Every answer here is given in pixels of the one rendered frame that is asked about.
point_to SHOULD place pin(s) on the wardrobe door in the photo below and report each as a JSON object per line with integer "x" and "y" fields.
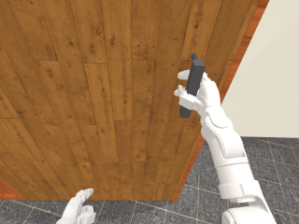
{"x": 6, "y": 188}
{"x": 87, "y": 92}

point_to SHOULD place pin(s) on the right robot hand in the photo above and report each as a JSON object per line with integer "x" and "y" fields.
{"x": 207, "y": 96}

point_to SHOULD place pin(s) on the handle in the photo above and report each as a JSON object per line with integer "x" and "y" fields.
{"x": 193, "y": 83}

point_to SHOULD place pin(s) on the left robot hand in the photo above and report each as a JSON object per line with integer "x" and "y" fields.
{"x": 74, "y": 208}

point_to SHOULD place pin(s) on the right robot forearm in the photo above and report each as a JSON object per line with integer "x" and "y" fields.
{"x": 230, "y": 160}

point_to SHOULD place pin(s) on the robot right upper arm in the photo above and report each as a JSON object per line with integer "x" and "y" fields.
{"x": 253, "y": 214}

